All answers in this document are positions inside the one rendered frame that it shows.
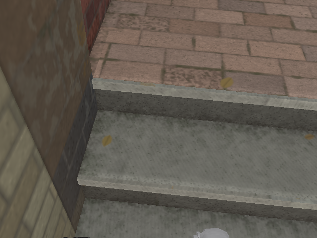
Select stairs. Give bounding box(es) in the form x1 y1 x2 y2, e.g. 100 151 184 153
74 88 317 238

